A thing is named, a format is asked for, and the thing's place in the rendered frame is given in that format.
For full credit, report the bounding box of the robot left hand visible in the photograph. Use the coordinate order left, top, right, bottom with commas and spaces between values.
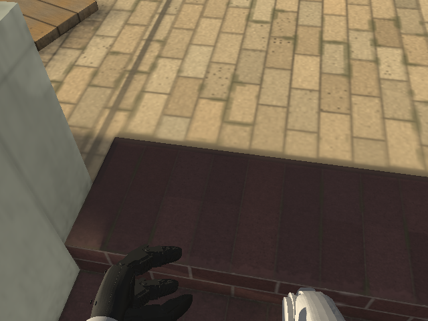
90, 244, 193, 321

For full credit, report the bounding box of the robot right thigh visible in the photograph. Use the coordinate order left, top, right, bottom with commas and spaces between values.
282, 291, 346, 321

